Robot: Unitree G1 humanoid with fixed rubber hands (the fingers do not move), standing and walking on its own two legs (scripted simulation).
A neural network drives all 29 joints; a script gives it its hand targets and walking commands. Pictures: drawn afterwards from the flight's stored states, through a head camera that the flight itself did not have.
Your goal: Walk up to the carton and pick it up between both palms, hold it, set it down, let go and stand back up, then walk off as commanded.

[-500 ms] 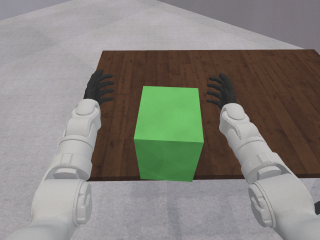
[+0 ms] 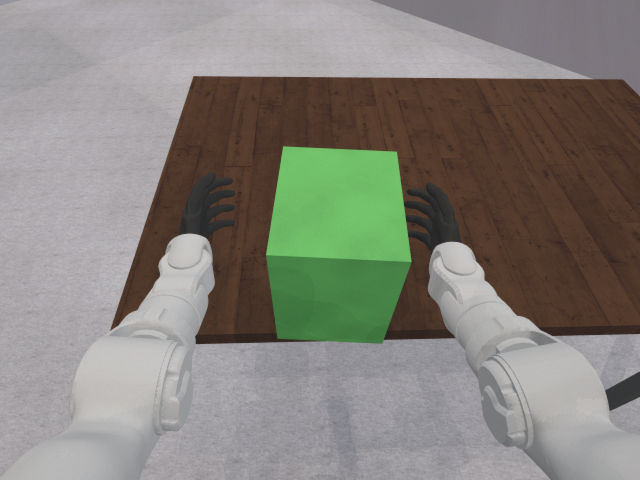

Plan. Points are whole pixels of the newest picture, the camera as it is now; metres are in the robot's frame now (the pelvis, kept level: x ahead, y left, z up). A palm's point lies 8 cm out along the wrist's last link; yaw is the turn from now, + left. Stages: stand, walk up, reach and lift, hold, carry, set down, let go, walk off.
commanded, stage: reach and lift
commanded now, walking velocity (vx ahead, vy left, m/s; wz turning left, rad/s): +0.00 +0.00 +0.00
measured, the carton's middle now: (334, 249) +0.45 -0.01 +0.00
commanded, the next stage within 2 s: none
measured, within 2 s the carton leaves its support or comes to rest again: leaves its support in 1.98 s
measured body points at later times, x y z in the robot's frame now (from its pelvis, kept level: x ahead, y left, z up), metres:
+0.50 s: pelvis +0.00 +0.00 -0.01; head +0.07 +0.02 +0.43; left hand +0.46 +0.16 +0.05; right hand +0.44 -0.14 +0.04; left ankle +0.02 +0.12 -0.73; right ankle +0.00 -0.11 -0.73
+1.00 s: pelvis +0.02 +0.00 +0.01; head +0.08 +0.02 +0.45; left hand +0.44 +0.13 +0.05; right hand +0.42 -0.13 +0.04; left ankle +0.02 +0.12 -0.73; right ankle +0.00 -0.11 -0.73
